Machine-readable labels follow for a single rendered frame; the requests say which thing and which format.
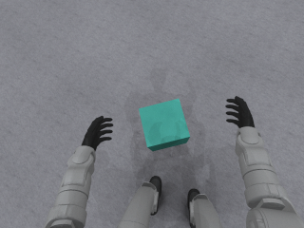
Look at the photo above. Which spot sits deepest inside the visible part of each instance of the robot foot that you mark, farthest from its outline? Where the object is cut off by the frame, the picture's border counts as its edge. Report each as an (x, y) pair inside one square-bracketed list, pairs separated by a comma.
[(157, 182), (191, 194)]

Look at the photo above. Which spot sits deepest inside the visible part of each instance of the robot left hand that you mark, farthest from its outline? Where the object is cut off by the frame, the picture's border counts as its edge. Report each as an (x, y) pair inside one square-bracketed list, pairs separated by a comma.
[(94, 132)]

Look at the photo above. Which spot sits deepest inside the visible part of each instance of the left robot foot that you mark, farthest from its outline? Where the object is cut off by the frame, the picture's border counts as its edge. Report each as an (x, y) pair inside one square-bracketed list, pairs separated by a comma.
[(157, 182)]

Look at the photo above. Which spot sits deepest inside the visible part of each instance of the robot right forearm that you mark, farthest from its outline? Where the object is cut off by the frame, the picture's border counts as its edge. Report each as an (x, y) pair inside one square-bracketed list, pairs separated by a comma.
[(263, 189)]

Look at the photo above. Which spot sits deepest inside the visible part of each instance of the right robot upper arm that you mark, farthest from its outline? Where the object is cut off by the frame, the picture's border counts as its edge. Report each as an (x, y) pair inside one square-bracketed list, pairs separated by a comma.
[(259, 217)]

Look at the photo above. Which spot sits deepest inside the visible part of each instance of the right robot foot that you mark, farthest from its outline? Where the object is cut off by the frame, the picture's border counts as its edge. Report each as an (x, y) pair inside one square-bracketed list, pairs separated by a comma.
[(191, 194)]

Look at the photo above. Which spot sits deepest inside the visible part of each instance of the carton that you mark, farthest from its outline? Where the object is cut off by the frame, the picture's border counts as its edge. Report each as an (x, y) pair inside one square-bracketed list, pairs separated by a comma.
[(164, 125)]

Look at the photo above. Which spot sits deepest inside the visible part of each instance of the robot left forearm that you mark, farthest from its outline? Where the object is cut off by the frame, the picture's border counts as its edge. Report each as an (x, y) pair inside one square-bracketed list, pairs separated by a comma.
[(69, 209)]

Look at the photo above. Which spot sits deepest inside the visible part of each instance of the robot right hand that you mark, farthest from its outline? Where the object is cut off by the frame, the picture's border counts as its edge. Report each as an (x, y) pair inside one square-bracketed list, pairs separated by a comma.
[(244, 115)]

